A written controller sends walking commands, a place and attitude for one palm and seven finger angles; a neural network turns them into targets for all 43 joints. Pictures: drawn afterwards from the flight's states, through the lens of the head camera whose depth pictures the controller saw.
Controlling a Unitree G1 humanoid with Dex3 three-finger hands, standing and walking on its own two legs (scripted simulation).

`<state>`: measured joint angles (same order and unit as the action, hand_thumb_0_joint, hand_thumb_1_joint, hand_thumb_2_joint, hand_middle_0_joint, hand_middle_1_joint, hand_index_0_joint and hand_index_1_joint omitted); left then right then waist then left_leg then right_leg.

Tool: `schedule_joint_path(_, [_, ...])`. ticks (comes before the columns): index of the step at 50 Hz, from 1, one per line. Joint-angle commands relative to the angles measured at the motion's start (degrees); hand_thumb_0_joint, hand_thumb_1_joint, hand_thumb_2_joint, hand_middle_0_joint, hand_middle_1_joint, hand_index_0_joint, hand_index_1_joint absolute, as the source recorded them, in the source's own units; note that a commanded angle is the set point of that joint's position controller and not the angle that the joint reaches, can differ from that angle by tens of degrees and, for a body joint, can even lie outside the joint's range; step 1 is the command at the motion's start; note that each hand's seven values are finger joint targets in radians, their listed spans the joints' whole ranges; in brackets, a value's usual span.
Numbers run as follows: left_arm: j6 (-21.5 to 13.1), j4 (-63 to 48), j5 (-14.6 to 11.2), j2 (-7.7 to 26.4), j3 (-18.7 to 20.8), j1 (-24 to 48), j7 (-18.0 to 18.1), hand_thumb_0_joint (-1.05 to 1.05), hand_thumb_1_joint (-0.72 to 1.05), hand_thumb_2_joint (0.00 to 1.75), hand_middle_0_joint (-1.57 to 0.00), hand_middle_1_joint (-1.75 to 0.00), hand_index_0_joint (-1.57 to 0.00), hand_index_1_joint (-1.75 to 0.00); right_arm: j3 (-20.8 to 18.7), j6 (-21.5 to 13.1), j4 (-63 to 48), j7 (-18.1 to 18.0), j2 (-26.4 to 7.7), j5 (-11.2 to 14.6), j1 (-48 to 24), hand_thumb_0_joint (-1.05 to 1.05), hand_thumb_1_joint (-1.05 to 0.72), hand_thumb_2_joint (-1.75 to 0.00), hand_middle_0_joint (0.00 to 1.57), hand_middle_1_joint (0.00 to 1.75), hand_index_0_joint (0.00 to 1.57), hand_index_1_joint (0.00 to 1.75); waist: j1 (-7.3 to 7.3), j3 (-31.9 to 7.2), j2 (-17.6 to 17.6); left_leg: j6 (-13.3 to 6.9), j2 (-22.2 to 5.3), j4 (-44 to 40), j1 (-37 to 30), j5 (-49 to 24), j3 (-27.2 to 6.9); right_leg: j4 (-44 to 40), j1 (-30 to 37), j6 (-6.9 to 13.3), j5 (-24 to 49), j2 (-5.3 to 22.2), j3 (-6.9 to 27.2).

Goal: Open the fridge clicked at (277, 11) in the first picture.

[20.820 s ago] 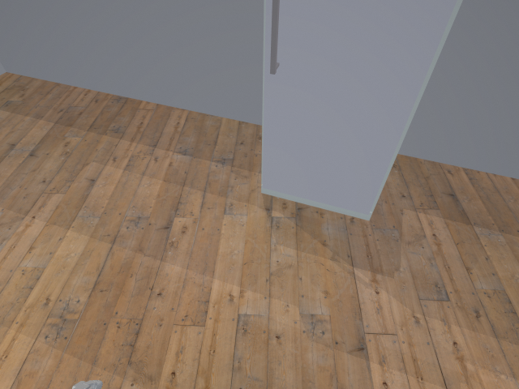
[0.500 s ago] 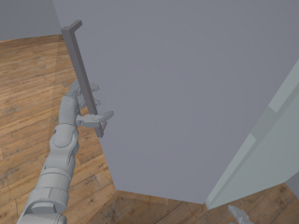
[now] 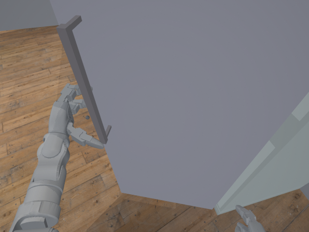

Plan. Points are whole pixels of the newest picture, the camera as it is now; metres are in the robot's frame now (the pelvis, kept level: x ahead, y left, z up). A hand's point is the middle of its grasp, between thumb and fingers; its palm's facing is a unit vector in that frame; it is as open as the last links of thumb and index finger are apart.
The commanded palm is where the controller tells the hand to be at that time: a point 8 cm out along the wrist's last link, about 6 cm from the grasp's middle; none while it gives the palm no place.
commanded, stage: slip the hand off the handle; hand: left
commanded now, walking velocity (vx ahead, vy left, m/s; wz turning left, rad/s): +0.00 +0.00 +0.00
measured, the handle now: (93, 94) +0.40 +0.18 +0.16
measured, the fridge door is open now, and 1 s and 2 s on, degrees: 64 64 64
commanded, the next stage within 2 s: draw the hand back to the body in 1.42 s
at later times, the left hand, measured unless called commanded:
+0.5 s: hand (57, 118) +0.35 +0.27 +0.12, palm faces +0.14 -0.97 -0.18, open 14.7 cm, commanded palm +0.32 +0.31 +0.13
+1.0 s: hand (52, 146) +0.27 +0.25 +0.11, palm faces +0.13 -0.97 -0.19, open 14.7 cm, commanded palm +0.24 +0.29 +0.13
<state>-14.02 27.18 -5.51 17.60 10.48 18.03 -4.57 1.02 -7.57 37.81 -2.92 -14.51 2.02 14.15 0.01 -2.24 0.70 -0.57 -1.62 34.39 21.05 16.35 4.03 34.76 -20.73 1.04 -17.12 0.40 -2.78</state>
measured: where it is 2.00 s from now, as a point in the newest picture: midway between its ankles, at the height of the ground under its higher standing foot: outside the picture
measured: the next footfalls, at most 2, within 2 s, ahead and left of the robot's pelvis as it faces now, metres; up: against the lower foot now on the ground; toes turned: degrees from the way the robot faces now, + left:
none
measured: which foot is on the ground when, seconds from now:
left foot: down 0.00-1.00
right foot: down 0.00-1.00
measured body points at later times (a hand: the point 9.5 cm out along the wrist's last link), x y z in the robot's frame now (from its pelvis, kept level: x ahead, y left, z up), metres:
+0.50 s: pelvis +0.01 +0.02 +0.00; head +0.02 +0.02 +0.45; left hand +0.34 +0.32 +0.13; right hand +0.15 -0.23 -0.10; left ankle +0.01 +0.11 -0.73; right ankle +0.01 -0.11 -0.73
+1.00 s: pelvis +0.00 +0.02 +0.00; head +0.00 +0.01 +0.45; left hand +0.26 +0.30 +0.13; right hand +0.19 -0.21 -0.08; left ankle +0.01 +0.11 -0.73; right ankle +0.01 -0.11 -0.73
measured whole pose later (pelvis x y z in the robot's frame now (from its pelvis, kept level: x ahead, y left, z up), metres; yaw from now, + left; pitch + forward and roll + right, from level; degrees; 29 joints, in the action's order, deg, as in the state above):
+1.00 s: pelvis +0.00 +0.02 +0.00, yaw +1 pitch +2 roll -1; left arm -9.8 5.1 -10.9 19.2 14.4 -3.3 -11.8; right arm 2.4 -9.8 35.1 -4.0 -13.8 2.4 13.8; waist 2.3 -3.8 2.1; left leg -1.7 -0.9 38.4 21.4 19.0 3.1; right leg 36.4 -19.5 -0.2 -18.8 1.2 -3.6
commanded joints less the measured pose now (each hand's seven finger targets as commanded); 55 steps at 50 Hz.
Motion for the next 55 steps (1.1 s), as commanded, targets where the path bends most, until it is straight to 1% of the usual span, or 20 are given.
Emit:
schedule_joint_path(1, [-4.0, -14.6, -1.4, 13.6, 5.9, 21.6, -1.2, 0.00, -0.55, 0.20, -0.25, -1.15, -0.25, -1.15, -2.9, -2.4, -8.0, -1.1, -7.6, 0.4, -2.1, 0.00, -0.90, -0.90, 0.20, 0.30, 0.20, 0.30, -0.27, -15.7, 0.2, -1.4, 1.4, -2.8, -7.3, -12.2, -1.6, -4.6, 5.1, -0.2, 15.5, -0.5, 2.3])
schedule_joint_path(2, [-4.4, -15.3, -1.5, 14.8, 7.0, 21.0, -1.6, 0.00, -0.55, 0.20, -0.25, -1.15, -0.25, -1.15, -3.1, -2.5, -7.8, -1.2, -7.6, 0.4, -1.9, 0.00, -0.90, -0.90, 0.20, 0.30, 0.20, 0.30, 0.02, -17.0, 1.4, -1.3, 1.3, -2.4, -8.2, -13.4, -1.7, -4.2, 5.2, -0.1, 16.4, -0.6, 2.3])
schedule_joint_path(5, [-4.4, -14.7, -2.1, 11.8, 4.6, 18.8, -3.2, 0.00, -0.55, 0.20, -0.25, -1.15, -0.25, -1.15, -3.1, -2.5, -7.9, -1.1, -7.7, 0.5, -1.4, 0.00, -0.90, -0.90, 0.20, 0.30, 0.20, 0.30, -0.65, -15.9, 0.8, -1.2, 1.0, -1.8, -9.0, -15.8, -2.4, -3.5, 3.5, 0.0, 17.8, -0.9, 1.4])
schedule_joint_path(9, [-3.2, -14.7, -2.4, 15.0, 7.7, 15.3, -4.7, 0.00, -0.55, 0.20, -0.25, -1.15, -0.25, -1.15, -3.4, -1.9, -8.2, -1.2, -8.4, 0.7, -1.1, 0.00, -0.90, -0.90, 0.20, 0.30, 0.20, 0.30, 0.42, -15.4, 1.6, -0.9, 0.7, -1.7, -8.5, -17.7, -3.0, -2.8, 3.6, 0.2, 18.4, -0.9, 1.0])
schedule_joint_path(10, [-2.7, -14.9, -2.7, 13.3, 6.2, 15.1, -5.1, 0.00, -0.55, 0.20, -0.25, -1.15, -0.25, -1.15, -3.2, -2.0, -8.5, -1.0, -8.1, 0.8, -1.1, 0.00, -0.90, -0.90, 0.20, 0.30, 0.20, 0.30, 0.02, -15.0, 1.9, -0.9, 0.8, -1.6, -8.7, -17.4, -2.9, -2.9, 2.8, 0.2, 18.1, -0.9, 0.9])
schedule_joint_path(12, [-2.6, -15.7, -3.1, 15.6, 8.4, 14.9, -5.4, 0.00, -0.55, 0.20, -0.25, -1.15, -0.25, -1.15, -3.3, -1.9, -8.5, -1.2, -8.2, 0.8, -1.0, 0.00, -0.90, -0.90, 0.20, 0.30, 0.20, 0.30, 0.39, -15.5, 0.8, -0.7, 0.6, -1.7, -8.3, -17.5, -3.3, -2.7, 3.2, 0.3, 17.6, -1.0, 0.8])
schedule_joint_path(13, [-2.5, -16.4, -3.4, 14.8, 8.1, 14.2, -5.7, 0.00, -0.55, 0.20, -0.25, -1.15, -0.25, -1.15, -3.2, -1.9, -8.8, -1.2, -8.1, 0.7, -1.2, 0.00, -0.90, -0.90, 0.20, 0.30, 0.20, 0.30, 0.33, -15.6, 1.0, -0.8, 0.8, -1.6, -8.4, -17.4, -3.2, -2.8, 3.0, 0.2, 17.6, -1.0, 0.8])
schedule_joint_path(14, [-2.5, -16.1, -3.4, 17.5, 10.7, 13.6, -5.5, 0.00, -0.55, 0.20, -0.25, -1.15, -0.25, -1.15, -3.3, -1.7, -8.6, -1.4, -8.6, 0.6, -1.0, 0.00, -0.90, -0.90, 0.20, 0.30, 0.20, 0.30, 0.68, -15.1, -0.1, -0.8, 0.6, -1.6, -7.7, -17.7, -3.5, -2.6, 3.5, 0.2, 17.7, -1.0, 0.7])
schedule_joint_path(16, [-2.8, -16.2, -3.6, 16.6, 9.7, 15.6, -6.2, 0.00, -0.55, 0.20, -0.25, -1.15, -0.25, -1.15, -3.1, -1.7, -8.6, -1.5, -8.2, 0.7, -1.1, 0.00, -0.90, -0.90, 0.20, 0.30, 0.20, 0.30, 0.00, -14.4, 0.7, -0.7, 0.6, -1.6, -7.7, -16.2, -3.5, -2.8, 2.2, 0.2, 16.1, -1.1, 0.7])
schedule_joint_path(19, [-3.4, -16.3, -3.5, 20.1, 12.4, 16.1, -6.9, 0.00, -0.55, 0.20, -0.25, -1.15, -0.25, -1.15, -3.1, -1.5, -8.4, -2.0, -8.6, 0.6, -1.2, 0.00, -0.90, -0.90, 0.20, 0.30, 0.20, 0.30, 0.27, -14.7, 2.3, -0.8, 0.5, -1.5, -7.6, -15.7, -3.6, -2.6, 2.1, 0.4, 14.8, -1.2, 0.8])
schedule_joint_path(21, [-3.6, -16.3, -3.9, 17.7, 9.9, 17.7, -7.9, 0.00, -0.55, 0.20, -0.25, -1.15, -0.25, -1.15, -2.9, -1.8, -8.5, -2.0, -8.2, 0.7, -1.2, 0.00, -0.90, -0.90, 0.20, 0.30, 0.20, 0.30, -0.32, -15.2, 4.7, -0.5, 0.6, -1.3, -8.6, -15.1, -3.9, -2.6, 0.7, 0.5, 13.7, -1.2, 0.8])
schedule_joint_path(24, [-3.6, -13.6, -4.3, 19.6, 11.5, 18.7, -8.9, 0.00, -0.55, 0.20, -0.25, -1.15, -0.25, -1.15, -2.9, -1.8, -7.9, -2.5, -8.9, 0.7, -0.8, 0.00, -0.90, -0.90, 0.20, 0.30, 0.20, 0.30, -0.80, -13.8, 2.0, -0.7, 0.4, -1.4, -7.4, -12.7, -4.5, -2.9, -0.3, 0.4, 11.5, -1.4, 0.6])
schedule_joint_path(27, [-3.1, -15.7, -5.3, 15.4, 8.5, 11.9, -10.3, 0.00, -0.55, 0.20, -0.25, -1.15, -0.25, -1.15, -2.9, -2.5, -9.4, -2.0, -8.3, 0.8, -1.0, 0.00, -0.90, -0.90, 0.20, 0.30, 0.20, 0.30, 0.65, -16.1, 4.7, -0.2, 0.4, -1.4, -9.0, -14.9, -5.0, -2.2, 0.1, 0.7, 12.0, -1.4, 0.1])
schedule_joint_path(31, [-1.8, -18.4, -6.1, 15.9, 10.1, 6.6, -9.5, 0.00, -0.55, 0.20, -0.25, -1.15, -0.25, -1.15, -3.0, -2.8, -10.3, -1.5, -8.6, 0.9, -1.7, 0.00, -0.90, -0.90, 0.20, 0.30, 0.20, 0.30, 1.17, -13.4, 0.2, -0.4, 0.3, -2.0, -6.1, -12.4, -5.0, -2.5, 0.4, 0.3, 11.2, -1.4, -0.2])
schedule_joint_path(34, [-1.6, -23.1, -5.7, 18.8, 13.3, 3.4, -8.0, 0.00, -0.55, 0.20, -0.25, -1.15, -0.25, -1.15, -2.8, -2.9, -11.0, -1.5, -8.5, 0.6, -2.6, 0.00, -0.90, -0.90, 0.20, 0.30, 0.20, 0.30, 2.18, -14.0, 1.3, -0.5, 0.3, -2.1, -5.9, -12.3, -4.7, -2.3, 1.9, 0.4, 11.0, -1.3, 0.0])
schedule_joint_path(40, [-2.6, -32.9, -5.3, 14.0, 8.7, 1.1, -6.5, 0.00, -0.55, 0.20, -0.25, -1.15, -0.25, -1.15, -2.2, -4.6, -11.3, -1.5, -7.2, 0.4, -4.2, 0.00, -0.90, -0.90, 0.20, 0.30, 0.20, 0.30, 1.19, -13.5, 5.3, -0.1, 0.0, -2.2, -8.3, -12.0, -5.3, -2.1, 0.4, 0.4, 9.5, -1.5, -0.3])
schedule_joint_path(42, [-1.7, -32.9, -5.7, 13.1, 8.6, -3.6, -6.5, 0.00, -0.55, 0.20, -0.25, -1.15, -0.25, -1.15, -2.1, -5.2, -11.2, -1.6, -7.2, 0.4, -4.3, 0.00, -0.90, -0.90, 0.20, 0.30, 0.20, 0.30, 1.45, -11.9, 3.9, -0.1, 0.1, -2.6, -7.7, -10.4, -5.4, -2.6, 0.2, 0.3, 8.6, -1.6, -0.5])
schedule_joint_path(44, [-0.5, -31.3, -5.6, 15.1, 10.7, -6.8, -6.5, 0.00, -0.55, 0.20, -0.25, -1.15, -0.25, -1.15, -2.1, -5.0, -10.7, -1.9, -7.7, 0.5, -4.2, 0.00, -0.90, -0.90, 0.20, 0.30, 0.20, 0.30, 1.67, -10.2, 1.5, -0.4, 0.1, -2.7, -5.8, -8.8, -5.1, -3.1, 0.9, 0.2, 8.1, -1.5, -0.4])
schedule_joint_path(47, [0.7, -35.1, -6.3, 12.1, 8.0, -7.8, -7.1, 0.00, -0.55, 0.20, -0.25, -1.15, -0.25, -1.15, -1.6, -5.8, -11.7, -1.8, -6.9, 0.8, -5.5, 0.00, -0.90, -0.90, 0.20, 0.30, 0.20, 0.30, 1.79, -9.5, 2.9, -0.4, 0.4, -3.4, -5.9, -6.3, -5.2, -3.6, 0.7, 0.2, 6.1, -1.3, -0.5])
schedule_joint_path(55, [0.5, -40.0, -6.9, 12.6, 9.5, -14.2, -7.2, 0.00, -0.55, 0.20, -0.25, -1.15, -0.25, -1.15, -1.4, -7.4, -11.4, -2.2, -6.6, 0.6, -5.7, 0.00, -0.90, -0.90, 0.20, 0.30, 0.20, 0.30, 1.99, -8.8, 1.3, -0.8, 0.8, -2.6, -5.4, -5.9, -4.5, -4.5, 1.5, -0.2, 6.0, -1.0, 0.1])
